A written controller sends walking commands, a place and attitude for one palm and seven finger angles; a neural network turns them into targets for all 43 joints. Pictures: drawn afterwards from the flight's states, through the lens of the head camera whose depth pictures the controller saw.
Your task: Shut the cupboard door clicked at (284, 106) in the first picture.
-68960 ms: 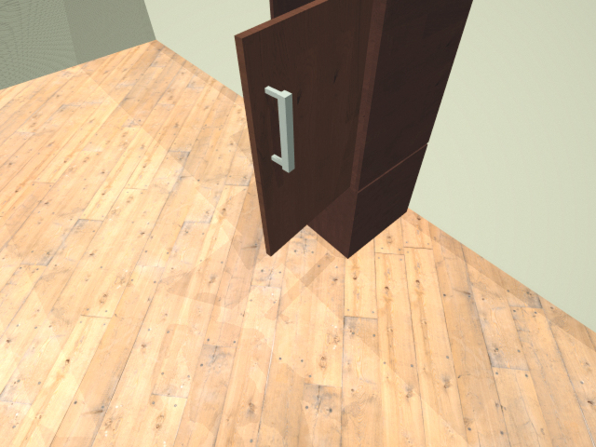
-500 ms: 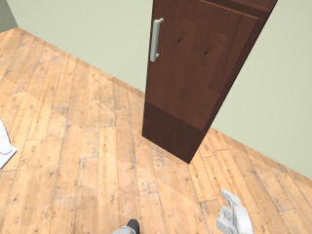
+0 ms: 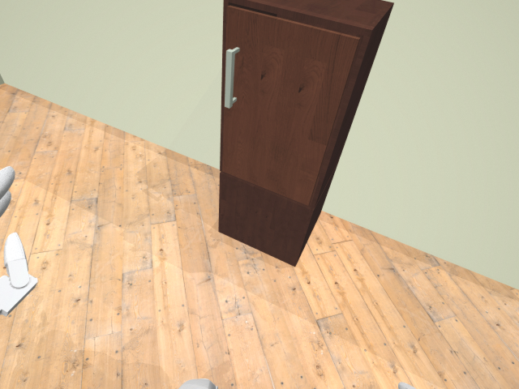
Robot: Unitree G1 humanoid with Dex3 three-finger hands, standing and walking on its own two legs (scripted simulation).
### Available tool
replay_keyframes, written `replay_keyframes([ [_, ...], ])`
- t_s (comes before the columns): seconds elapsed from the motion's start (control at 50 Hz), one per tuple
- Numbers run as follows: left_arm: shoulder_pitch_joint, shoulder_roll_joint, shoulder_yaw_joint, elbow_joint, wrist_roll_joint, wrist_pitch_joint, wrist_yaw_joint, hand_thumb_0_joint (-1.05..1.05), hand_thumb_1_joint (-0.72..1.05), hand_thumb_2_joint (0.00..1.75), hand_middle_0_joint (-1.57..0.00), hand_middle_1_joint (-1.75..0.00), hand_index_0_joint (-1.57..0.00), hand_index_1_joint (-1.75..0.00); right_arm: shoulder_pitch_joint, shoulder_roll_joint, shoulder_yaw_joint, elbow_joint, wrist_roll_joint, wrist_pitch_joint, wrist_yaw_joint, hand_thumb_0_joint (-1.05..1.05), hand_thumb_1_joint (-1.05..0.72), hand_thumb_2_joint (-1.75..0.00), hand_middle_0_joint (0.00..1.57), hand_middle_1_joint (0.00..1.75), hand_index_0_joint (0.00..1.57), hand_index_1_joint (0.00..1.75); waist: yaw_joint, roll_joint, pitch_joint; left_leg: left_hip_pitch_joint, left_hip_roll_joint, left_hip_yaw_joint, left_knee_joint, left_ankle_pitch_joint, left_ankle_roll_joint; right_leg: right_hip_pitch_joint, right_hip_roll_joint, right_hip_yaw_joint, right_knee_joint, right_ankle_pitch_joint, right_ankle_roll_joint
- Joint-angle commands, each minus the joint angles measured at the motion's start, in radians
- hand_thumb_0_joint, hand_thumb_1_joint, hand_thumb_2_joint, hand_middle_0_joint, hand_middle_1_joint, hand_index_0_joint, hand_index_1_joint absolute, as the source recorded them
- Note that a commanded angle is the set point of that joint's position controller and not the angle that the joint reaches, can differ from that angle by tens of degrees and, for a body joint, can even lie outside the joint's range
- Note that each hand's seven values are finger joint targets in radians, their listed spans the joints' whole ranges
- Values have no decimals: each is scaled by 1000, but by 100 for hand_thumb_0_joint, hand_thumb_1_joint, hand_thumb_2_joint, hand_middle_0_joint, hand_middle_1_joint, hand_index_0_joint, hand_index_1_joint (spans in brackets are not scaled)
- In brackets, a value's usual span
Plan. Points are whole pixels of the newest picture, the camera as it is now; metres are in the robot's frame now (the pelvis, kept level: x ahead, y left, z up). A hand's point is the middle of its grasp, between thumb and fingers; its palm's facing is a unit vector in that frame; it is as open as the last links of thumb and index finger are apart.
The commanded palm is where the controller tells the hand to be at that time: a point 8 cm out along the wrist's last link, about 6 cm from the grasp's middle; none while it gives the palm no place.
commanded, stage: stop stepping back and stand still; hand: left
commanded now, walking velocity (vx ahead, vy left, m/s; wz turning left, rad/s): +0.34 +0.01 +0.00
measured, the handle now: (232, 78) +0.96 +0.14 +0.06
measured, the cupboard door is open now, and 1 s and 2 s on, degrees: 0 0 0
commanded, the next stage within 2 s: let the arm hang, fingers relaxed in 1.04 s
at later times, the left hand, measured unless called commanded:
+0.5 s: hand out of the picture +0.16 +0.31 +0.17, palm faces +0.51 -0.71 -0.49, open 7.4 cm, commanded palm +0.11 +0.33 +0.18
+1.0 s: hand out of the picture +0.21 +0.32 +0.17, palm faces +0.40 -0.75 -0.52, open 7.4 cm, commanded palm +0.15 +0.36 +0.18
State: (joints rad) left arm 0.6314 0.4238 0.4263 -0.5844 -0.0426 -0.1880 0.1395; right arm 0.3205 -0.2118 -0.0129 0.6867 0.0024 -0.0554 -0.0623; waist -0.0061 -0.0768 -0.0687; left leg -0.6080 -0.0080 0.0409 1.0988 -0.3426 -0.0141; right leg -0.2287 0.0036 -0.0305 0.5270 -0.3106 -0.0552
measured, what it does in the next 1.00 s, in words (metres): steps on the spot: left foot, then right foot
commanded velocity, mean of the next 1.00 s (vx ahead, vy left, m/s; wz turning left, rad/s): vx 0.04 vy -0.03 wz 0.00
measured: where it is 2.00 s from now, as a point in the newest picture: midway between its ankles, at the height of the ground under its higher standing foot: outside the picture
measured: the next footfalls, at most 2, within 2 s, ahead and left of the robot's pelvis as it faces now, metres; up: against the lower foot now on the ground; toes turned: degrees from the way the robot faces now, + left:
left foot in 0.14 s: +0.03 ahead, +0.16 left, +0.00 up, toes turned +5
right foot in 0.42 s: +0.03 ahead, -0.07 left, +0.00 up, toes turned -1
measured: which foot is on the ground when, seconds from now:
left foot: up 0.00-0.12, down 0.14-0.44, up 0.46-0.66, down 0.68-1.00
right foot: down 0.00-0.14, up 0.16-0.40, down 0.42-1.00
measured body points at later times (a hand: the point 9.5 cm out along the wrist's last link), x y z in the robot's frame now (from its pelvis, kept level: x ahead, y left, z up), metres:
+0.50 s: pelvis -0.02 +0.02 -0.01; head -0.02 +0.03 +0.44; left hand +0.13 +0.34 +0.19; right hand +0.13 -0.19 -0.12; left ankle -0.02 +0.15 -0.71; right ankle -0.01 -0.07 -0.74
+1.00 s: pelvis +0.02 +0.05 +0.00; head +0.04 +0.06 +0.45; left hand +0.19 +0.36 +0.20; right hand +0.20 -0.15 -0.08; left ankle +0.05 +0.15 -0.74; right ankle -0.01 -0.07 -0.74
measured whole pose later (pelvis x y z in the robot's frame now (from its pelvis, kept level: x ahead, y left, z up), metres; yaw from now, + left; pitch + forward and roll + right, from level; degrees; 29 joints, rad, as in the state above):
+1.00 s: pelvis +0.02 +0.05 +0.00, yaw +1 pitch +1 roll -1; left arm 0.61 0.45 0.45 -0.52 -0.06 -0.20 0.15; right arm 0.17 -0.16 0.03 0.58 0.02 -0.08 -0.05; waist -0.01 0.01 0.03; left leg -0.31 0.03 0.09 0.51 -0.22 0.03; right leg -0.18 0.01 -0.04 0.44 -0.28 0.00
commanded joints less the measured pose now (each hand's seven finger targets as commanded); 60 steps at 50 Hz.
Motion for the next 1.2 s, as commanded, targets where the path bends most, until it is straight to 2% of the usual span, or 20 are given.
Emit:
replay_keyframes([
  [0.0, -198, 191, 137, -37, 19, -76, 49, 0, 90, 90, -20, -30, -20, -30, -169, -97, -32, -165, -8, -65, -28, 0, -90, -90, 20, 30, 20, 30, -14, 46, 78, 131, 90, 17, -224, -39, 26, -224, -241, 182, -290, -423, -119],
  [0.04, -309, 180, 104, 3, 23, -69, 62, 0, 90, 90, -20, -30, -20, -30, -160, -113, -37, -145, -13, -86, -46, 0, -90, -90, 20, 30, 20, 30, -14, -12, 66, 246, 74, 75, -418, -44, 35, -169, -237, 116, -231, -388, -99],
  [0.08, -360, 146, 49, 1, 16, -63, 72, 0, 90, 90, -20, -30, -20, -30, -125, -128, -46, -151, -14, -99, -62, 0, -90, -90, 20, 30, 20, 30, -33, 91, 21, 402, 29, 91, -591, -47, 39, -144, -155, 41, -29, -325, -59],
  [0.12, -334, 131, 36, -58, 13, -67, 69, 0, 90, 90, -20, -30, -20, -30, -128, -173, -59, -194, -3, -107, -60, 0, -90, -90, 20, 30, 20, 30, -36, 479, 74, 548, 333, -478, -849, -258, 157, -459, 9, -71, 397, -263, 45],
  [0.14, -344, 172, 62, -105, 24, -81, 60, 0, 90, 90, -20, -30, -20, -30, -149, -147, -43, -202, -8, -107, -46, 0, -90, -90, 20, 30, 20, 30, -42, 365, 115, 462, 415, -599, -917, -233, 214, -479, -9, 7, 516, -200, 40],
  [0.18, -232, 209, 117, -130, 17, -83, 36, 0, 90, 90, -20, -30, -20, -30, -163, -126, -47, -188, -13, -102, -22, 0, -90, -90, 20, 30, 20, 30, -25, 217, 68, 375, 373, -503, -877, -180, 213, -407, -56, 42, 538, -100, 47],
  [0.28, -96, 189, 135, -206, 16, -80, 36, 0, 90, 90, -20, -30, -20, -30, -197, -110, -29, -200, -11, -85, 8, 0, -90, -90, 20, 30, 20, 30, -7, 364, 87, 99, 277, -183, -898, -311, 138, -71, -9, -64, 272, -7, 52],
  [0.36, -97, 196, 161, -96, 17, -55, 55, 0, 90, 90, -20, -30, -20, -30, -182, -93, -23, -200, -14, -49, -10, 0, -90, -90, 20, 30, 20, 30, 4, 262, 37, 10, 210, -80, -712, -352, 81, 191, 35, -93, 18, -104, 29],
  [0.38, -114, 192, 156, -63, 18, -45, 59, 0, 90, 90, -20, -30, -20, -30, -176, -88, -25, -194, -15, -40, -11, 0, -90, -90, 20, 30, 20, 30, 7, 145, 31, -28, 157, -31, -532, -317, 59, 213, -35, 34, -79, -179, -14],
  [0.4, -136, 199, 155, -38, 20, -33, 63, 0, 90, 90, -20, -30, -20, -30, -167, -80, -31, -197, -10, -32, -11, 0, -90, -90, 20, 30, 20, 30, 4, -65, 47, -96, 58, 26, -260, -231, 30, 170, -212, 379, -240, -324, -109],
  [0.42, -153, 196, 141, -15, 11, -27, 66, 0, 90, 90, -20, -30, -20, -30, -183, -98, -33, -207, -6, -41, -14, 0, -90, -90, 20, 30, 20, 30, 7, -113, 78, -106, 29, -14, -77, -197, 21, 108, -364, 598, -340, -213, -176],
  [0.44, -211, 214, 145, -37, 5, -54, 66, 0, 90, 90, -20, -30, -20, -30, -180, -98, -30, -189, -19, -48, -14, 0, -90, -90, 20, 30, 20, 30, -6, -50, 96, -113, 44, -33, -1, -145, 8, 127, -381, 530, -315, 60, -190],
  [0.46, -186, 178, 131, 31, 10, -54, 67, 0, 90, 90, -20, -30, -20, -30, -153, -85, -30, -159, -12, -58, -7, 0, -90, -90, 20, 30, 20, 30, -16, -37, -10, -73, 61, -64, -11, -108, 6, 159, -360, 480, -270, 33, -167],
  [0.52, -203, 149, 84, -23, 10, -63, 57, 0, 90, 90, -20, -30, -20, -30, -197, -98, -25, -176, -2, -50, -12, 0, -90, -90, 20, 30, 20, 30, -6, -34, 9, 58, 74, -26, -182, -32, 2, 111, -286, 251, -183, 278, -126],
  [0.6, -241, 164, 77, -123, 15, -83, 65, 0, 90, 90, -20, -30, -20, -30, -214, -86, -21, -186, -7, -72, -31, 0, -90, -90, 20, 30, 20, 30, 7, -46, 22, 300, 23, 46, -497, 99, 23, 43, -211, 101, -155, 266, -62],
  [0.72, -156, 242, 181, -215, 11, -103, 55, 0, 90, 90, -20, -30, -20, -30, -198, -110, -36, -212, -9, -91, -26, 0, -90, -90, 20, 30, 20, 30, 20, 408, -6, 438, 243, -239, -781, 425, 83, -55, -10, -11, 85, -55, 62],
  [0.92, 21, 151, 138, -82, -26, -55, 31, 0, 90, 90, -20, -30, -20, -30, -158, -118, -35, -234, 18, -58, 1, 0, -90, -90, 20, 30, 20, 30, -9, 120, -143, 424, 149, -62, -639, 523, 17, 147, -62, 43, -73, 445, 44],
  [1.1, -113, 172, 109, -98, -18, -37, 41, 0, 90, 90, -20, -30, -20, -30, -191, -100, -11, -231, 15, -47, -25, 0, -90, -90, 20, 30, 20, 30, 1, 125, -44, 371, 129, -59, -690, 235, 32, 69, -70, 74, -136, 239, 49],
  [1.12, -169, -43, -364, 641, 32, 74, -90, 0, 90, 90, -20, -30, -20, -30, -263, -209, -42, -52, 28, -131, 71, 0, -90, -90, 20, 30, 20, 30, -37, 108, 56, 351, 149, -56, -534, 377, 29, -88, -130, 14, -52, 308, 26],
  [1.18, -216, -38, -321, 722, 62, 189, -133, 0, 90, 90, -20, -30, -20, -30, -146, -211, -44, -25, 2, -24, 75, 0, -90, -90, 20, 30, 20, 30, -15, 117, 25, 300, 147, -68, -583, 184, 48, -99, -125, 51, -67, 102, 13],
])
